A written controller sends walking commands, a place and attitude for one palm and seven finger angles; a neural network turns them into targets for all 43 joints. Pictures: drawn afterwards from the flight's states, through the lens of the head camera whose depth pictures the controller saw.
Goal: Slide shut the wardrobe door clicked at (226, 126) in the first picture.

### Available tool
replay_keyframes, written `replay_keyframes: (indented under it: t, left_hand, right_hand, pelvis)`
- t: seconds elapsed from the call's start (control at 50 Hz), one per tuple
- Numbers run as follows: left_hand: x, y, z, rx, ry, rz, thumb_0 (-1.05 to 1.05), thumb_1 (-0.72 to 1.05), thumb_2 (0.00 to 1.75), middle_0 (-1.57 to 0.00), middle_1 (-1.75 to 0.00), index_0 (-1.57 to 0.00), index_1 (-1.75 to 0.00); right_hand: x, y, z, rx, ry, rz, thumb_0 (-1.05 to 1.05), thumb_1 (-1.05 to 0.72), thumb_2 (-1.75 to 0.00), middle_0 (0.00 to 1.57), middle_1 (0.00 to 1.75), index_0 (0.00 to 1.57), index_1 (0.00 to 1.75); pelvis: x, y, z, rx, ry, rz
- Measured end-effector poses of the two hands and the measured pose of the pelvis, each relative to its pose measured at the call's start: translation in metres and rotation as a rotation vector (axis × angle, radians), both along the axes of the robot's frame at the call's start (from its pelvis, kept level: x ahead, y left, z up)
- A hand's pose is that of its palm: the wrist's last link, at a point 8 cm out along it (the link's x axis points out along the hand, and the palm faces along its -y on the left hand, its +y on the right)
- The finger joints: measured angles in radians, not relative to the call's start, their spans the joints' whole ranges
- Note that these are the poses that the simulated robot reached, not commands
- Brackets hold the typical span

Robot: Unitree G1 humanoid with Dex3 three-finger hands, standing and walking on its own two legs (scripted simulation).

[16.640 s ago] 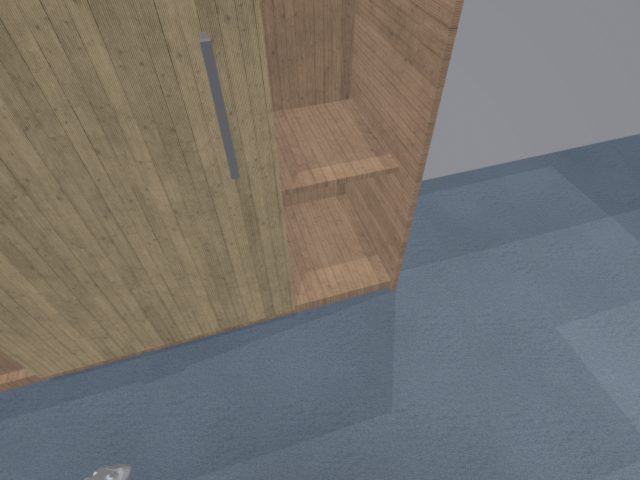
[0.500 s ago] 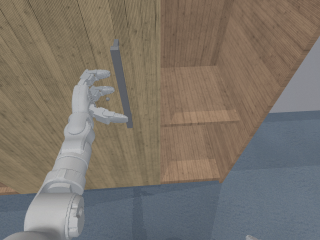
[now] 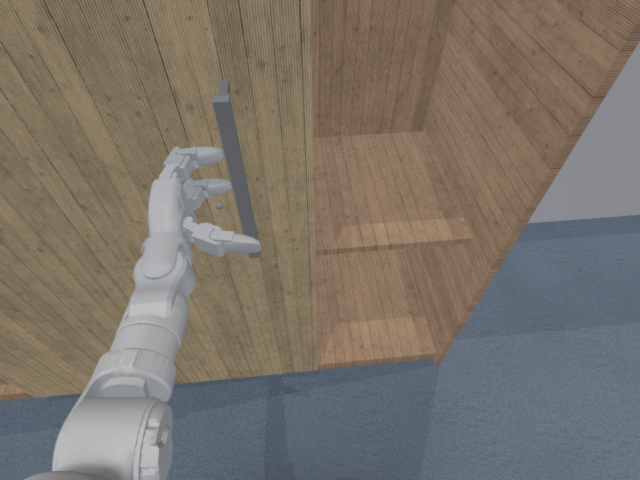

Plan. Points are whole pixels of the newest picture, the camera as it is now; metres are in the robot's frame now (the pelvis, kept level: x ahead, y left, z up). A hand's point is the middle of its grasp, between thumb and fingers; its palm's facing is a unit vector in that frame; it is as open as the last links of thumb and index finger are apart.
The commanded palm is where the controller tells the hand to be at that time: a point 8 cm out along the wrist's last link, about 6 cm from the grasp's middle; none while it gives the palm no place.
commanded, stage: slide the fingers in behind the handle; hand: left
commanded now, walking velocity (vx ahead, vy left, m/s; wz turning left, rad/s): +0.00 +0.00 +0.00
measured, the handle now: (241, 182) +0.49 +0.10 +0.10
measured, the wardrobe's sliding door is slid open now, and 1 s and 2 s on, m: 0.38 0.38 0.38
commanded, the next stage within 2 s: grip the handle and tug to test in 1.36 s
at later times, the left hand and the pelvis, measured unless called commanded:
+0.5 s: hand (244, 202) +0.44 +0.09 +0.12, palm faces +0.07 -1.00 +0.00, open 14.0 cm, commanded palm +0.40 +0.14 +0.12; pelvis +0.01 -0.01 +0.00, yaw +0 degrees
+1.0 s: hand (257, 200) +0.44 +0.08 +0.12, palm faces +0.07 -1.00 +0.00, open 14.0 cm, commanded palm +0.40 +0.13 +0.12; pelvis +0.01 -0.01 +0.00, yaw +0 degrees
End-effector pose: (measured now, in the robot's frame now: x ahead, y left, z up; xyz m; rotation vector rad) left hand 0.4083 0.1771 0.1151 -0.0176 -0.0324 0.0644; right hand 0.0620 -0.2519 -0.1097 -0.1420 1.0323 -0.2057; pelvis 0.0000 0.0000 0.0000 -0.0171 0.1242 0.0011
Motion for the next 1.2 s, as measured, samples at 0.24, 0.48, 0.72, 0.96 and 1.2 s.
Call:
replay_keyframes:
  t: [0.24, 0.48, 0.72, 0.96, 1.2]
  left_hand:
    - [0.005, -0.017, 0.003, 0.010, 0.005, 0.000, -0.01, -0.50, 0.30, -0.30, -1.20, -0.30, -1.20]
    - [0.004, -0.030, 0.001, 0.017, 0.008, 0.002, -0.01, -0.50, 0.30, -0.30, -1.20, -0.30, -1.20]
    - [0.006, -0.042, 0.002, 0.028, 0.003, 0.007, -0.01, -0.50, 0.30, -0.30, -1.21, -0.30, -1.20]
    - [0.005, -0.050, 0.003, 0.020, 0.000, 0.009, -0.01, -0.50, 0.30, -0.30, -1.20, -0.30, -1.20]
    - [0.001, -0.047, 0.003, 0.019, 0.007, 0.006, -0.01, -0.50, 0.30, -0.30, -1.20, -0.30, -1.20]
  right_hand:
    - [0.013, 0.004, 0.001, 0.009, -0.031, 0.019, 0.01, -0.90, -0.90, 0.20, 0.30, 0.20, 0.30]
    - [0.015, 0.000, -0.001, 0.016, -0.021, 0.023, 0.01, -0.90, -0.90, 0.20, 0.30, 0.20, 0.30]
    - [0.013, -0.007, -0.003, 0.022, -0.005, 0.022, 0.01, -0.90, -0.90, 0.20, 0.30, 0.20, 0.30]
    - [0.017, -0.010, -0.001, 0.028, -0.021, 0.021, 0.01, -0.90, -0.90, 0.20, 0.30, 0.20, 0.30]
    - [0.022, -0.011, 0.000, 0.023, -0.027, 0.028, 0.01, -0.90, -0.90, 0.20, 0.30, 0.20, 0.30]
  pelvis:
    - [0.001, 0.000, 0.000, 0.003, -0.001, 0.000]
    - [0.005, -0.005, 0.000, 0.006, -0.003, 0.002]
    - [0.007, -0.010, 0.001, 0.010, 0.000, 0.004]
    - [0.009, -0.014, 0.002, 0.015, -0.004, -0.001]
    - [0.008, -0.014, 0.002, 0.014, -0.010, 0.004]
